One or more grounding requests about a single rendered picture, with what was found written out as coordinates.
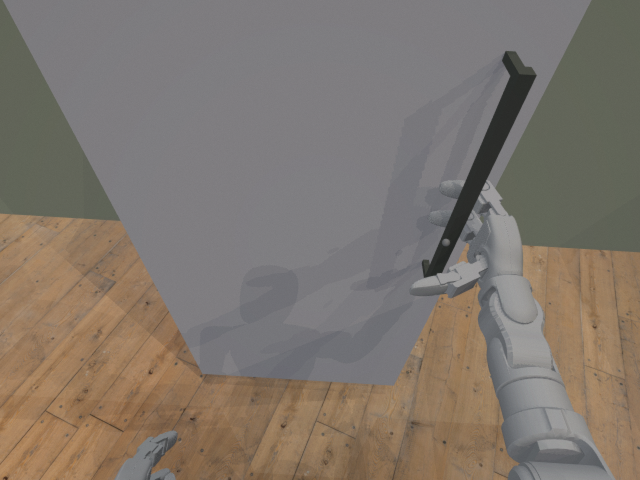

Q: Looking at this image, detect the robot right forearm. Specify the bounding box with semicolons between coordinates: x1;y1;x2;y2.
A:
478;274;616;480

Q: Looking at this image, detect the fridge door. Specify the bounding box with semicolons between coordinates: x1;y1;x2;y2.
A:
3;0;591;386

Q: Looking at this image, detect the handle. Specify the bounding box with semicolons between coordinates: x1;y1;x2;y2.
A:
422;51;537;278

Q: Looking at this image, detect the left robot hand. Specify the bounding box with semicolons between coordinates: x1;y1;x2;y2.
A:
114;431;178;480

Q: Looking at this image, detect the right robot hand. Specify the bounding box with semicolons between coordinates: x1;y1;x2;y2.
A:
409;180;523;298

